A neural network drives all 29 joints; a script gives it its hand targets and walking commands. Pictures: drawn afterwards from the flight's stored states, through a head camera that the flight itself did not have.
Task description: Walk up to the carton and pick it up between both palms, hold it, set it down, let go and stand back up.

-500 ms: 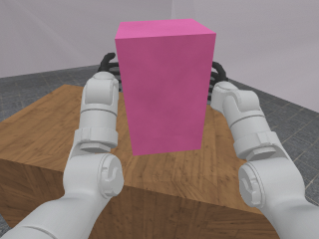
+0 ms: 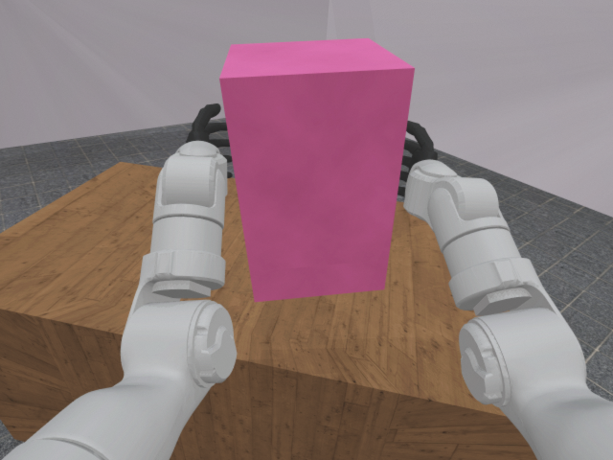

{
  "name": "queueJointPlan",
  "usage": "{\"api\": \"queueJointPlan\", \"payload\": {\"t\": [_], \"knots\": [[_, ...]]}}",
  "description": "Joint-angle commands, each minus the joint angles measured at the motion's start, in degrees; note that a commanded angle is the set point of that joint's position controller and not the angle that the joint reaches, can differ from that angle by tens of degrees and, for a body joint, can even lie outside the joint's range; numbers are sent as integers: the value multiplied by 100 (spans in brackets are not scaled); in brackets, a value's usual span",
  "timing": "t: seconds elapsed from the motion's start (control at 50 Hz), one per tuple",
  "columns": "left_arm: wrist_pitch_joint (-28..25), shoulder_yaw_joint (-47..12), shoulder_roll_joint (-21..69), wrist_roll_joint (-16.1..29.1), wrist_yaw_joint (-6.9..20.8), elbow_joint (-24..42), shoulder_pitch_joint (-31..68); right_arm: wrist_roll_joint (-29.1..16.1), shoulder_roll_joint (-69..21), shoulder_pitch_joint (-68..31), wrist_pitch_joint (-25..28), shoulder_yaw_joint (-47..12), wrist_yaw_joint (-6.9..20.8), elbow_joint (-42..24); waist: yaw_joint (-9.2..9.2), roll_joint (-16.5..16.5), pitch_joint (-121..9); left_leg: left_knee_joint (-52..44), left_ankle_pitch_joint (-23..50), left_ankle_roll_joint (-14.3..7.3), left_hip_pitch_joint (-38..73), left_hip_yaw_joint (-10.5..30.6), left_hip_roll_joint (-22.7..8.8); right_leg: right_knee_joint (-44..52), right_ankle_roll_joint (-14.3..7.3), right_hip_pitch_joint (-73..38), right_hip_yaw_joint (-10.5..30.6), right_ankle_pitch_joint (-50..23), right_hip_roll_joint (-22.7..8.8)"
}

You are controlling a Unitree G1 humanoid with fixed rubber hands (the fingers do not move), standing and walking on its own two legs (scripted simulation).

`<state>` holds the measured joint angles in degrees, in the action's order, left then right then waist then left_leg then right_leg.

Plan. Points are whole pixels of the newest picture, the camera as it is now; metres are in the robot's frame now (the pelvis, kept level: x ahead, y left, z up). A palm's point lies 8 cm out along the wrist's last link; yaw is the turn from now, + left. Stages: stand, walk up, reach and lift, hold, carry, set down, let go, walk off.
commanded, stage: hold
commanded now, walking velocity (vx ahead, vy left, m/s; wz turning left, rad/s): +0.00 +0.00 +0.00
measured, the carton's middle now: (310, 171) +0.40 +0.01 +0.26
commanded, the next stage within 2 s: none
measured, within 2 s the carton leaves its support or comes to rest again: neither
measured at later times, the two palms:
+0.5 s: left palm (194, 158) +0.37 +0.16 +0.29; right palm (413, 174) +0.35 -0.12 +0.28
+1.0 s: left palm (196, 158) +0.36 +0.15 +0.29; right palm (418, 175) +0.35 -0.12 +0.29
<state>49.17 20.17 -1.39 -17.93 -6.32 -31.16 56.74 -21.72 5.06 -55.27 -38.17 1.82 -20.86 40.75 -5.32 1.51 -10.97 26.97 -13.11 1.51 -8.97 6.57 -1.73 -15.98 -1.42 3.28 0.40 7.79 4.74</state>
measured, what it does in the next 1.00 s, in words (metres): stands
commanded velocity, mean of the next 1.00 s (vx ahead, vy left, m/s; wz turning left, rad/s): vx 0.00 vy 0.00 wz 0.00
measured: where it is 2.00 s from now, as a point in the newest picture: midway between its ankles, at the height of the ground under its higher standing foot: outside the picture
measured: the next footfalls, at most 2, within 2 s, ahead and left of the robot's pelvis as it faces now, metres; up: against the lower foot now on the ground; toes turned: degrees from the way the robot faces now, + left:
none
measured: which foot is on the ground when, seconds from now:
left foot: down 0.00-1.00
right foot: down 0.00-1.00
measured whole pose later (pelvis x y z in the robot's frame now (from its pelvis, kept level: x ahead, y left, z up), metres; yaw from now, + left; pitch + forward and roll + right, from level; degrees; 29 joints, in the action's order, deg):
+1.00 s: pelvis +0.00 +0.00 +0.00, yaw +0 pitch -7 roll -3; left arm 50.0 21.7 0.0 -20.8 -5.5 -29.3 56.4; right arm -21.4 5.2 -55.6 -38.3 1.2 -20.5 41.0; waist -5.4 1.2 -9.9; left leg 27.1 -13.4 1.1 -7.2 6.3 -1.4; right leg -15.9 -1.0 1.3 0.5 8.0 4.4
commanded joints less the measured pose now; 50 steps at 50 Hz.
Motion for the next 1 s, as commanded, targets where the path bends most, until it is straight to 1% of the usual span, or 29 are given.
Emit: {"api": "queueJointPlan", "payload": {"t": [0.0, 0.02, 0.04, 0.08, 0.1, 0.16, 0.18, 0.2, 0.26, 0.3, 0.32, 0.36, 0.4, 0.44, 0.48, 0.54, 0.56, 0.6, 0.64, 0.66, 0.7, 0.74, 0.76, 0.82, 0.88, 0.9, 0.94, 0.96, 0.98], "knots": [[-510, -2046, 4025, 1405, 1183, 823, 4929, -1083, -3516, -6699, 490, -1267, 852, -2536, -69, -625, -2131, -366, 1420, 202, 613, -310, 317, 150, 348, -637, 25, -1127, -2], [-478, -2035, 3982, 1385, 1202, 681, 4851, -1054, -3574, -6660, 471, -1302, 849, -2584, -11, -602, -2054, -405, 1298, 162, 609, -323, 329, 152, 377, -533, 15, -1030, -3], [-469, -2018, 3978, 1345, 1215, 680, 4921, -1067, -3515, -6714, 461, -1256, 844, -2528, -82, -620, -1906, -424, 1184, 172, 592, -324, 313, 182, 342, -508, 19, -935, -23], [-499, -2034, 4039, 1370, 1221, 727, 4987, -1012, -3535, -6712, 454, -1189, 850, -2450, -102, -663, -1961, -453, 1217, 204, 482, -281, 308, 164, 318, -606, 47, -1001, 6], [-482, -2003, 3992, 1351, 1222, 674, 4962, -1018, -3501, -6664, 452, -1247, 845, -2409, -63, -634, -1919, -444, 1196, 191, 540, -344, 304, 169, 324, -608, 20, -995, -23], [-504, -2191, 4096, 1466, 1211, 974, 5003, -1163, -3574, -6805, 490, -1390, 818, -2814, -65, -675, -2361, -335, 1640, 226, 660, -271, 309, 67, 350, -764, 22, -1393, 43], [-466, -2169, 4121, 1413, 1212, 832, 4976, -1133, -3512, -6712, 464, -1338, 799, -2619, -116, -697, -2096, -358, 1640, 246, 669, -280, 293, 145, 338, -727, -4, -1338, 7], [-480, -2189, 4027, 1408, 1221, 961, 5017, -1139, -3534, -6684, 453, -1358, 806, -2677, -90, -676, -2158, -325, 1651, 244, 636, -294, 310, 103, 375, -782, 21, -1384, 47], [-412, -2041, 3988, 1331, 1243, 809, 4763, -1128, -3552, -6555, 420, -1412, 805, -2716, -79, -572, -1997, -373, 1498, 197, 654, -286, 308, 136, 372, -712, 33, -1240, 16], [-402, -2134, 3967, 1357, 1263, 1028, 4867, -1200, -3542, -6591, 431, -1467, 785, -2748, -59, -616, -2116, -381, 1530, 198, 664, -300, 322, 103, 396, -777, 1, -1352, 30], [-419, -2149, 3985, 1406, 1256, 1065, 4930, -1203, -3483, -6461, 419, -1448, 773, -2636, -133, -646, -2065, -356, 1628, 253, 644, -306, 311, 113, 368, -835, 18, -1416, 4], [-395, -2183, 3980, 1395, 1254, 1067, 4919, -1150, -3506, -6481, 418, -1444, 777, -2654, -98, -742, -2016, -383, 1582, 251, 624, -294, 318, 118, 367, -745, 4, -1324, 15], [-360, -2151, 4017, 1338, 1267, 1016, 4858, -1146, -3429, -6618, 425, -1408, 807, -2740, -64, -666, -1995, -411, 1475, 238, 604, -310, 298, 115, 365, -740, 0, -1214, 42], [-353, -2240, 4067, 1367, 1256, 1095, 4843, -1164, -3441, -6509, 430, -1411, 807, -2705, -122, -837, -2089, -384, 1559, 284, 614, -283, 294, 78, 337, -844, -25, -1313, 45], [-334, -2274, 4103, 1374, 1263, 1191, 4856, -1164, -3421, -6484, 439, -1422, 815, -2736, -184, -797, -2055, -340, 1747, 330, 701, -276, 266, 84, 307, -870, -8, -1379, 50], [-294, -2274, 4082, 1319, 1287, 1135, 4699, -1169, -3353, -6455, 440, -1472, 785, -2726, -149, -792, -1998, -347, 1795, 330, 680, -277, 288, 109, 353, -880, -6, -1490, 36], [-304, -2278, 4085, 1373, 1282, 1262, 4857, -1192, -3398, -6399, 443, -1483, 782, -2701, -207, -730, -1970, -346, 1836, 364, 742, -276, 257, 114, 348, -922, -33, -1480, 39], [-306, -2336, 4068, 1324, 1294, 1320, 4928, -1156, -3333, -6417, 442, -1448, 775, -2702, -265, -807, -1960, -326, 1870, 362, 705, -298, 274, 100, 330, -920, -24, -1507, 41], [-281, -2353, 4085, 1341, 1307, 1250, 4770, -1174, -3386, -6301, 422, -1500, 788, -2727, -205, -867, -1992, -333, 1895, 354, 755, -280, 305, 73, 351, -870, -46, -1548, 34], [-300, -2313, 4085, 1364, 1302, 1359, 4803, -1152, -3326, -6348, 436, -1513, 787, -2873, -196, -734, -2126, -303, 1893, 319, 761, -262, 287, 79, 338, -881, -21, -1541, 53], [-296, -2197, 4031, 1269, 1314, 1106, 4856, -1099, -3368, -6458, 440, -1431, 806, -2661, -148, -744, -1823, -374, 1567, 309, 558, -313, 302, 131, 368, -836, -26, -1285, 44], [-303, -2241, 4071, 1271, 1333, 1139, 4820, -1090, -3354, -6494, 471, -1407, 818, -2700, -142, -895, -1828, -429, 1508, 302, 580, -311, 253, 123, 323, -835, -26, -1229, 14], [-312, -2230, 4074, 1298, 1324, 1192, 4831, -1087, -3384, -6387, 473, -1409, 829, -2685, -155, -785, -1912, -434, 1533, 318, 560, -307, 254, 103, 354, -884, -42, -1260, 31], [-344, -2188, 4147, 1262, 1295, 869, 4986, -1015, -3389, -6705, 514, -1272, 862, -2478, -143, -782, -1676, -546, 1151, 291, 405, -311, 220, 159, 302, -750, -28, -919, -11], [-390, -2212, 4223, 1308, 1272, 907, 4996, -954, -3452, -6700, 546, -1263, 908, -2409, -157, -730, -1836, -510, 1202, 274, 414, -291, 226, 149, 289, -821, -20, -988, 2], [-400, -2171, 4221, 1301, 1269, 804, 4959, -952, -3440, -6685, 556, -1244, 924, -2327, -106, -764, -1750, -541, 1078, 284, 341, -294, 201, 160, 278, -788, -19, -913, -7], [-422, -2069, 4169, 1283, 1256, 757, 4932, -982, -3450, -6701, 569, -1285, 916, -2478, -74, -655, -1931, -505, 1243, 232, 484, -302, 240, 141, 326, -772, -72, -1009, 9], [-421, -2117, 4175, 1268, 1263, 830, 4980, -967, -3421, -6719, 568, -1230, 916, -2416, -106, -733, -1828, -502, 1264, 274, 467, -312, 204, 143, 288, -817, -27, -1025, 5], [-427, -2046, 4129, 1249, 1264, 683, 5025, -960, -3450, -6795, 569, -1229, 911, -2346, -72, -660, -1798, -527, 1151, 235, 416, -314, 218, 168, 310, -740, -31, -931, -17]]}}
